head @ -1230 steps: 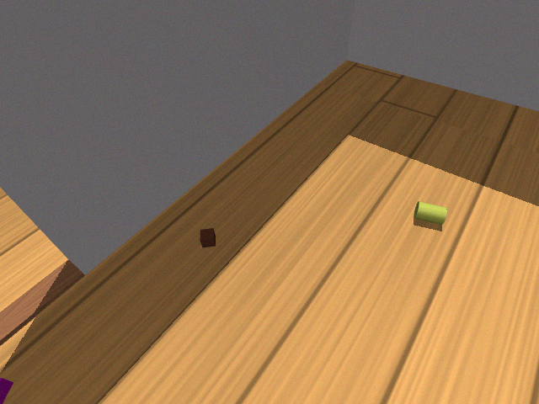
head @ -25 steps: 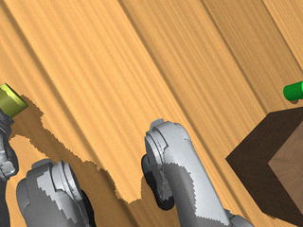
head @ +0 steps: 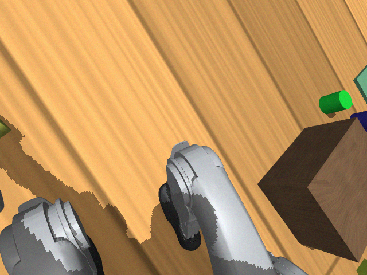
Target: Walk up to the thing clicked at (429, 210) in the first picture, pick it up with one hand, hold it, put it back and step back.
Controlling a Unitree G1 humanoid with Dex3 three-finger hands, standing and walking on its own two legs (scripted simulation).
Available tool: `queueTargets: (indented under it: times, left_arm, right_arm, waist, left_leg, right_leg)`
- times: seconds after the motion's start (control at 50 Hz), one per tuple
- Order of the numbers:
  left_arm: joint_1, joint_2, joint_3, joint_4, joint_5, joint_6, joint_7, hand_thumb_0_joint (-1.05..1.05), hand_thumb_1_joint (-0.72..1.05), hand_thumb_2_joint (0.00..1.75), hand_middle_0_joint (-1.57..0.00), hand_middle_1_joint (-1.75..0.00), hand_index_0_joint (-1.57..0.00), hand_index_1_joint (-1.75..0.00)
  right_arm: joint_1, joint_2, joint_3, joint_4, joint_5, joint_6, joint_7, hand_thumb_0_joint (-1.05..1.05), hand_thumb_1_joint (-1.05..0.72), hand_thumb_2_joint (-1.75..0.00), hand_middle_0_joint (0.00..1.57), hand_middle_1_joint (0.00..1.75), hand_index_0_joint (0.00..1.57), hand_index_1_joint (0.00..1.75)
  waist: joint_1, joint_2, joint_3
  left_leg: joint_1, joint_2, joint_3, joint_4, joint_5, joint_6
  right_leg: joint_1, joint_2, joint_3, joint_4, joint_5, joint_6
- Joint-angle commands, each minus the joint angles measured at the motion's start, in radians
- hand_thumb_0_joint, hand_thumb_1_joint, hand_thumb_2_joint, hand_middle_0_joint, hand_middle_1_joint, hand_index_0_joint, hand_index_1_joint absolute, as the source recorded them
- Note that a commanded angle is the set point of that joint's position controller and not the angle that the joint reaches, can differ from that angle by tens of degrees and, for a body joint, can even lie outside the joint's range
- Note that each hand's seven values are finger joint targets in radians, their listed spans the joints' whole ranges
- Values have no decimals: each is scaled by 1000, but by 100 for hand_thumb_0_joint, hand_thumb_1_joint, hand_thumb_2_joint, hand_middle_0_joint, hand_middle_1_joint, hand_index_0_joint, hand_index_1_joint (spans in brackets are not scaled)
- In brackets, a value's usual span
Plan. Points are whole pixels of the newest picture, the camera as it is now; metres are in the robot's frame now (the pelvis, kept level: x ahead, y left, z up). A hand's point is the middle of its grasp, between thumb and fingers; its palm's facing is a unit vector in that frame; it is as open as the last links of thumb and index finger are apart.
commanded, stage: rest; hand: left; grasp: from above
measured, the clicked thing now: out of the picture +0.47 +0.30 -0.27
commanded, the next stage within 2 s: open in 0.32 s
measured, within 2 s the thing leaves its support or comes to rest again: neither
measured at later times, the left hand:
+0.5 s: hand out of the picture +0.46 +0.30 -0.23, palm faces -0.35 -0.27 -0.90, open 10.4 cm
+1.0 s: hand out of the picture +0.46 +0.30 -0.23, palm faces -0.35 -0.25 -0.90, open 11.5 cm
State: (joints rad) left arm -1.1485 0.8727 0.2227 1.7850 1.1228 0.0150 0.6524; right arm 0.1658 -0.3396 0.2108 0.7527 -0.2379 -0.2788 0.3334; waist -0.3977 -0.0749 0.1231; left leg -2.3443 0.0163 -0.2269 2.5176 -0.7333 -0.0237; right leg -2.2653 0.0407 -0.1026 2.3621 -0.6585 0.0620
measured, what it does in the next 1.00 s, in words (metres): stands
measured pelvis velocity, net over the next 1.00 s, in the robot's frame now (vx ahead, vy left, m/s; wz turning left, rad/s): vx -0.01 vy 0.00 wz -0.03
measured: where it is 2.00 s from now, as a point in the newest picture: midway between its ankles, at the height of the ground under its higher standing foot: (142, 253)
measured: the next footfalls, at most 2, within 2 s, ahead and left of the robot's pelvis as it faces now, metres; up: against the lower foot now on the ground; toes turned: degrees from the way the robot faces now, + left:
none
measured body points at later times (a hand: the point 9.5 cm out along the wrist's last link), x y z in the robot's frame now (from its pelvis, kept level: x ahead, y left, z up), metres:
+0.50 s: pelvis -0.01 +0.00 +0.00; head +0.27 +0.10 +0.34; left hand +0.48 +0.31 -0.18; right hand -0.01 -0.25 -0.05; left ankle +0.06 +0.13 -0.28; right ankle +0.11 -0.13 -0.28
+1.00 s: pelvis -0.01 +0.00 +0.00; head +0.27 +0.11 +0.34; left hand +0.48 +0.31 -0.18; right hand -0.01 -0.24 -0.04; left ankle +0.06 +0.13 -0.28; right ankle +0.11 -0.13 -0.28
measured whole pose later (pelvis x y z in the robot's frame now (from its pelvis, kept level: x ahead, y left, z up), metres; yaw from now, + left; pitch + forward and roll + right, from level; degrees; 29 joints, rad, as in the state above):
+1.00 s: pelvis -0.01 +0.00 +0.00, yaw -2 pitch +28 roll -14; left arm -1.20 0.99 0.20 1.87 1.12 0.01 0.67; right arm 0.17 -0.37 0.27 0.70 -0.25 -0.32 0.33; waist -0.45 -0.11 0.18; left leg -2.33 0.02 -0.26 2.51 -0.70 -0.01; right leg -2.23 0.05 -0.13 2.32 -0.62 0.07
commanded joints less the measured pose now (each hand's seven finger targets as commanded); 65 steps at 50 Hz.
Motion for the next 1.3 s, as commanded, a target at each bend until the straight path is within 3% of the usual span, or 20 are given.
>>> queueTargets:
  times: [0.0,0.04,0.06,0.08,0.12,0.16,0.18,0.22,0.24,0.28,0.3,0.36,0.4,0.5,0.58,0.74,0.8,0.88,1.0,1.28]
  left_arm:
    - [-317,256,16,-102,-4,0,63,0,76,57,-118,-39,-117,-41]
    - [-306,250,17,-80,-9,1,60,0,79,57,-120,-41,-119,-42]
    - [-314,219,-17,-91,-16,-2,55,0,80,57,-120,-41,-119,-42]
    - [-297,236,-2,-75,-13,-1,57,0,78,58,-119,-41,-118,-42]
    - [-322,221,-36,-84,-9,-5,50,0,77,60,-118,-44,-117,-45]
    - [-327,258,-24,-80,-5,-10,48,0,80,60,-120,-44,-119,-45]
    - [-303,295,9,-71,-4,-11,51,0,79,61,-120,-43,-118,-45]
    - [-309,264,-17,-63,-12,-15,46,0,78,60,-119,-42,-118,-44]
    - [-301,295,12,-56,-7,-14,54,0,77,61,-118,-43,-116,-45]
    - [-306,262,-22,-51,-11,-18,49,0,76,59,-118,-42,-116,-43]
    - [-306,286,0,-40,-6,-18,50,0,76,62,-118,-44,-116,-45]
    - [-292,307,4,-30,-5,-22,54,0,76,62,-118,-44,-116,-46]
    - [-300,289,-26,-21,-6,-23,51,0,76,62,-118,-44,-116,-46]
    - [-297,305,-25,-25,1,-22,49,0,36,57,-79,-50,-78,-51]
    - [-306,313,-28,-33,2,-24,57,0,9,64,-65,-56,-63,-58]
    - [-326,335,-20,-28,14,-23,75,0,-5,72,-51,-68,-50,-69]
    - [-332,297,-48,-32,7,-18,66,0,-9,78,-48,-72,-47,-73]
    - [-295,322,-38,-19,-1,-10,68,0,-15,84,-43,-78,-42,-79]
    - [-315,308,-44,-27,-18,-4,54,0,-26,89,-35,-83,-33,-86]
    - [-291,310,-50,-60,-17,-13,47,0,-37,106,-25,-98,-22,-101]
  right_arm:
    - [241,-324,-84,36,5,-14,3,0,-89,-90,20,30,20,30]
    - [240,-324,-82,36,3,-16,4,0,-89,-90,20,30,20,30]
    - [220,-318,-75,22,8,-20,4,0,-89,-90,20,30,20,30]
    - [226,-327,-77,29,6,-20,3,0,-89,-90,20,30,20,30]
    - [218,-325,-66,12,9,-25,2,0,-89,-90,20,30,20,30]
    - [221,-332,-65,13,10,-28,0,0,-89,-90,20,30,20,30]
    - [240,-343,-70,28,6,-26,0,0,-89,-90,20,30,20,30]
    - [223,-330,-63,21,6,-29,-1,0,-89,-90,20,30,20,30]
    - [240,-343,-64,27,6,-29,-4,0,-89,-90,20,30,20,30]
    - [219,-336,-55,10,6,-33,-5,0,-89,-90,20,30,20,30]
    - [243,-345,-58,23,6,-33,-5,0,-89,-90,20,30,20,30]
    - [239,-348,-52,17,8,-32,-10,0,-89,-90,20,30,20,30]
    - [222,-344,-45,12,3,-33,-12,0,-89,-90,20,30,20,30]
    - [226,-353,-42,7,2,-36,-13,0,-88,-90,20,30,20,30]
    - [217,-357,-38,3,7,-38,-18,0,-88,-90,20,30,20,30]
    - [222,-365,-30,-5,2,-41,-14,0,-88,-90,20,30,20,30]
    - [215,-360,-31,-10,-4,-45,-10,0,-88,-90,20,30,20,30]
    - [222,-367,-31,-12,3,-46,-15,0,-88,-90,20,30,20,30]
    - [220,-365,-27,-19,3,-43,-11,0,-88,-90,20,30,20,30]
    - [247,-362,-23,-17,5,-36,-9,0,-89,-90,20,30,20,30]
  waist:
    - [-45,497,-671]
    - [-52,486,-659]
    - [-45,499,-656]
    - [-48,495,-663]
    - [-55,496,-660]
    - [-58,474,-638]
    - [-56,470,-647]
    - [-62,457,-628]
    - [-61,452,-639]
    - [-63,446,-630]
    - [-76,456,-617]
    - [-63,449,-616]
    - [-79,438,-588]
    - [-82,463,-578]
    - [-78,465,-573]
    - [-93,475,-556]
    - [-112,469,-528]
    - [-90,477,-568]
    - [-108,463,-543]
    - [-95,501,-581]
  left_leg:
    - [514,23,118,-242,306,28]
    - [494,22,119,-243,282,31]
    - [492,22,116,-254,263,30]
    - [496,23,111,-258,262,29]
    - [501,23,110,-251,258,31]
    - [464,22,113,-239,235,38]
    - [473,21,113,-246,245,37]
    - [445,22,115,-240,218,40]
    - [461,23,110,-248,231,38]
    - [455,24,107,-246,220,39]
    - [472,24,102,-250,232,36]
    - [451,25,104,-247,228,37]
    - [426,25,106,-242,201,40]
    - [470,28,96,-256,224,32]
    - [454,27,94,-264,194,31]
    - [462,32,86,-264,202,29]
    - [463,32,89,-262,185,29]
    - [465,30,92,-275,185,31]
    - [463,33,80,-274,185,29]
    - [495,32,89,-277,250,24]
  right_leg:
    - [388,34,-146,-189,314,-87]
    - [389,35,-147,-199,295,-86]
    - [378,37,-147,-203,274,-89]
    - [384,38,-153,-205,273,-89]
    - [385,39,-152,-205,272,-88]
    - [391,39,-148,-209,257,-84]
    - [411,39,-148,-211,262,-84]
    - [403,41,-145,-216,240,-82]
    - [415,42,-151,-221,249,-82]
    - [404,44,-152,-223,240,-83]
    - [401,39,-159,-215,251,-83]
    - [418,42,-155,-222,248,-81]
    - [413,45,-153,-228,231,-78]
    - [407,44,-162,-219,247,-82]
    - [398,43,-162,-223,223,-83]
    - [393,42,-168,-227,238,-80]
    - [385,44,-167,-231,230,-79]
    - [413,47,-163,-248,225,-80]
    - [397,41,-167,-236,230,-78]
    - [446,46,-165,-244,285,-81]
